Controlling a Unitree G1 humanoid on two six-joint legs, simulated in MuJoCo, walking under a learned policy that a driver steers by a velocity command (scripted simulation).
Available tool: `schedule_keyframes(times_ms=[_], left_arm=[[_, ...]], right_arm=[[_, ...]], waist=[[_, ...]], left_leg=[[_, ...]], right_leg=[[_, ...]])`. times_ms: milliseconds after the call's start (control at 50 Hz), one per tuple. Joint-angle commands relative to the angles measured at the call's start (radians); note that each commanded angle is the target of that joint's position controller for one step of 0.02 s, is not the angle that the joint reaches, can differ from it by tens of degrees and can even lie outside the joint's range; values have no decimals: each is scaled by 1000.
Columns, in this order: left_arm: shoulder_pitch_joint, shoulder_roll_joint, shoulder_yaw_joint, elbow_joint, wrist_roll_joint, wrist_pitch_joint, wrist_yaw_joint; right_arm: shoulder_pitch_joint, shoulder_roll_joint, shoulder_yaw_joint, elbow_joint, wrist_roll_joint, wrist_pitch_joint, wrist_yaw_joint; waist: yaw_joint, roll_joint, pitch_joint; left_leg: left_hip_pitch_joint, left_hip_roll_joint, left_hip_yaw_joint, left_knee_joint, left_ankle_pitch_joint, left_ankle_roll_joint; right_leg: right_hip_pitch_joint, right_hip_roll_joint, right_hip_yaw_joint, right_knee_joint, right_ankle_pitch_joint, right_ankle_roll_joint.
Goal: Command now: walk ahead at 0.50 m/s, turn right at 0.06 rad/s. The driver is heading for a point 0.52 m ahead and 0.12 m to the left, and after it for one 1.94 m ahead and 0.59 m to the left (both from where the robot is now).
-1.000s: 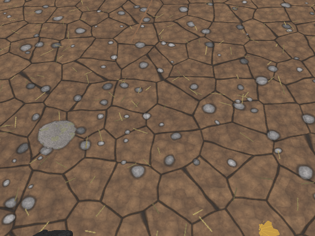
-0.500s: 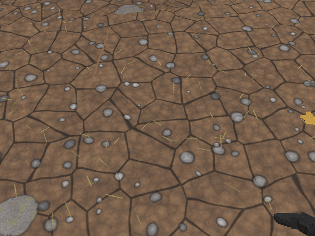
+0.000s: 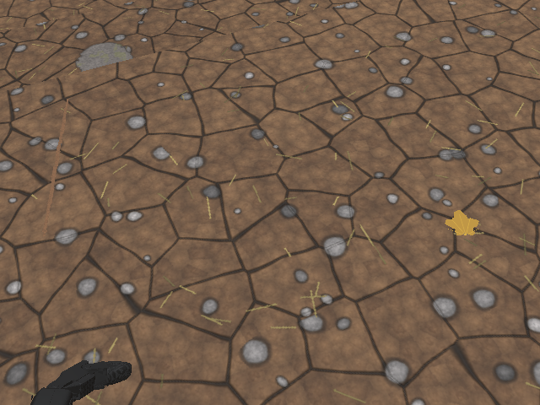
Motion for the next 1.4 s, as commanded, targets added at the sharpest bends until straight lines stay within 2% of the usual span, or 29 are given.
schedule_keyframes(times_ms=[20,60,140,260,360,440,480,500,520,540,560,580,600,620,680,780,880,920,960,980,1000,1020,1040,1060,1100,1140,1240,1340,1400], left_arm=[[326,180,60,28,-5,3,9],[220,134,46,21,7,-1,3],[181,125,48,44,8,-25,3],[221,159,58,105,16,-34,21],[292,177,65,164,2,-17,29],[282,209,76,176,-7,16,44],[261,219,77,164,-6,36,60],[272,199,65,143,7,33,69],[380,51,15,98,37,3,46],[293,121,25,100,8,-38,29],[194,170,38,65,-30,-61,18],[157,157,32,52,-26,-74,20],[142,157,37,55,-1,-75,28],[158,164,45,55,11,-65,30],[183,129,41,52,21,-32,32],[-2,75,19,5,19,-31,27],[-81,122,35,-23,-3,-47,9],[-32,140,45,-10,-3,-56,4],[123,174,66,27,15,-65,11],[257,229,78,39,27,-66,16],[349,292,101,96,22,-50,5],[333,199,79,84,-6,-48,-1],[284,151,65,78,-6,-43,2],[237,138,56,70,7,-38,3],[197,109,43,80,19,-35,7],[203,101,40,94,10,-38,7],[241,165,56,132,-6,-30,17],[322,184,57,183,-19,-12,18],[336,201,62,205,-24,4,23]], right_arm=[[-62,-145,-21,-120,24,-53,8],[-124,-123,-21,-126,0,-51,3],[-91,-58,-12,-110,-2,-11,5],[-258,-36,-5,-154,2,-6,17],[-391,-26,2,-220,4,-9,42],[-385,-55,-12,-261,1,-6,63],[-172,-123,-55,-219,2,0,57],[0,-200,-88,-185,5,7,40],[19,-302,-107,-185,15,7,32],[50,-216,-83,-202,12,2,29],[15,-174,-70,-201,1,-4,26],[-44,-157,-65,-210,1,-7,23],[-108,-129,-57,-225,-1,-6,21],[-146,-108,-48,-242,-14,-6,17],[-164,-117,-53,-252,-10,-8,7],[-101,-152,-65,-226,3,3,-18],[-31,-145,-66,-198,13,17,-25],[-37,-137,-66,-194,5,21,-27],[-36,-79,-45,-197,-4,20,-21],[9,-25,-24,-208,-22,17,-18],[135,6,-12,-218,16,6,-18],[90,-94,-29,-197,23,3,-21],[-30,-135,-40,-215,18,4,-21],[-96,-125,-38,-230,5,4,-22],[-127,-91,-37,-244,-7,-4,-13],[-113,-57,-30,-238,-3,-3,-7],[-253,-9,-6,-276,-12,-11,2],[-386,-17,-4,-307,2,-21,19],[-413,-39,-11,-325,4,-26,30]], waist=[[182,-164,-199],[128,-81,-81],[60,-89,-48],[111,-55,19],[161,-36,60],[126,-75,18],[5,-80,-116],[-67,-4,-218],[30,260,-319],[-36,160,-420],[-50,119,-278],[-15,35,-189],[25,-5,-118],[63,20,-98],[100,36,-66],[35,59,-24],[15,85,-27],[42,115,-35],[119,99,-125],[152,-34,-264],[111,-371,-340],[142,-230,-247],[161,-133,-126],[148,-65,-69],[106,-86,-24],[92,-113,-34],[126,-82,-6],[169,-82,19],[151,-91,29]], left_leg=[[-669,32,-66,485,-3,30],[-604,94,-41,389,139,19],[-501,120,-41,289,244,-12],[-517,87,-49,-19,558,-10],[-553,64,-14,-160,568,26],[-483,0,76,-188,371,83],[-180,-82,123,-230,362,135],[134,3,-45,-242,392,193],[506,265,-599,-306,244,389],[574,312,-806,-443,138,412],[481,281,-654,-466,194,360],[337,239,-539,-469,275,328],[192,204,-452,-486,385,308],[92,179,-401,-508,476,303],[-59,143,-322,-553,583,314],[-163,54,-220,-545,492,237],[-58,100,-347,-451,367,203],[-5,129,-380,-392,395,187],[-26,60,-329,-207,494,142],[-166,-14,-250,73,303,102],[-497,-132,-139,369,-87,39],[-616,-69,-185,480,-76,32],[-647,-38,-168,498,16,32],[-622,-6,-131,474,80,30],[-560,52,-107,374,158,28],[-521,66,-73,302,172,18],[-511,78,-27,5,365,-6],[-423,38,4,-188,505,-3],[-401,27,4,-248,434,34]], right_leg=[[709,-346,580,-262,-200,-218],[485,-266,400,-307,0,-188],[324,-232,237,-406,158,-194],[328,-207,34,-461,183,-138],[478,-252,-38,-434,209,-112],[593,-273,-90,-262,622,-69],[533,-231,-147,46,857,-24],[308,-193,-153,329,632,16],[-166,16,-102,696,-284,87],[-290,37,111,812,-436,76],[-365,-16,128,806,-353,54],[-344,-58,116,728,-271,44],[-291,-87,109,637,-228,52],[-215,-107,115,591,-198,59],[-146,-105,88,474,-159,104],[-59,-40,65,99,176,136],[1,-6,110,-60,183,111],[43,-15,100,-76,116,78],[287,-50,99,-117,97,11],[550,-220,282,-88,76,-63],[784,-388,748,-223,-214,-217],[740,-384,808,-280,-439,-198],[629,-347,661,-288,-400,-160],[523,-304,545,-299,-271,-145],[399,-243,412,-335,-84,-142],[365,-216,338,-366,12,-152],[345,-205,206,-421,135,-161],[368,-211,146,-401,161,-133],[443,-252,157,-356,213,-111]])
